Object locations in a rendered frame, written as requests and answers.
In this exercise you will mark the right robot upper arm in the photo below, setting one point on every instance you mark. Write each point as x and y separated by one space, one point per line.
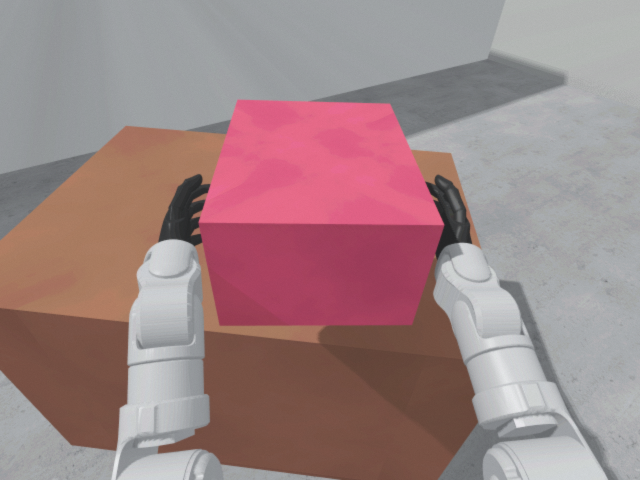
550 458

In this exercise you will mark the right robot forearm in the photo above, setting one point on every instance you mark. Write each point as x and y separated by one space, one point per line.
512 394

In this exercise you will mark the carton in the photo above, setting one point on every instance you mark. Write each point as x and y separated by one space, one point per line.
317 214

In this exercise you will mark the pedestal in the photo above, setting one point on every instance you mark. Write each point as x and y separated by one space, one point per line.
346 402

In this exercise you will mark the robot right hand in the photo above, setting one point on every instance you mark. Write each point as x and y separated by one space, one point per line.
452 211

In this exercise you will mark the left robot upper arm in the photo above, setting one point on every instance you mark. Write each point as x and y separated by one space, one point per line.
194 464

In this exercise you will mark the robot left hand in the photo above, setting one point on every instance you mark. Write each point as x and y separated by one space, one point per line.
177 223

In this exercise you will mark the left robot forearm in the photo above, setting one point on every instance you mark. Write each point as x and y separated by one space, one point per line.
166 400

